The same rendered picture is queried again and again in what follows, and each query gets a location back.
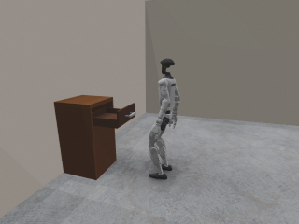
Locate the drawer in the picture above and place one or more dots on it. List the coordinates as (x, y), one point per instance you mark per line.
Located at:
(112, 117)

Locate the robot left foot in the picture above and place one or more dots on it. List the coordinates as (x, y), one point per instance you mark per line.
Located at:
(157, 176)

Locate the robot right hand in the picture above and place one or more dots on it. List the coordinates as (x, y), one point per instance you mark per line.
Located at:
(174, 119)

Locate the right robot forearm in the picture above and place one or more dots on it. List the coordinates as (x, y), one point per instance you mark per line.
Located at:
(175, 107)

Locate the left robot forearm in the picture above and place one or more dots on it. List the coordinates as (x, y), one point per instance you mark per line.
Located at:
(162, 112)

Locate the left robot shin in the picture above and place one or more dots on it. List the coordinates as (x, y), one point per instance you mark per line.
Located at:
(156, 159)

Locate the robot right upper arm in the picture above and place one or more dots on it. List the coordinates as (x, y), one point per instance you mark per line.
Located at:
(177, 95)

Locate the cabinet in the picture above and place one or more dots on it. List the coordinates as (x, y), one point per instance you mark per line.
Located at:
(86, 150)

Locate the robot left hand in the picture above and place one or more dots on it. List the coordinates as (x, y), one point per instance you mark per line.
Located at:
(156, 130)

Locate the handle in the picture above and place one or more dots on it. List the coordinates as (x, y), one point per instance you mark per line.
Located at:
(131, 114)

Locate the robot left upper arm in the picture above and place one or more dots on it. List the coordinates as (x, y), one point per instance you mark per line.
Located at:
(164, 90)

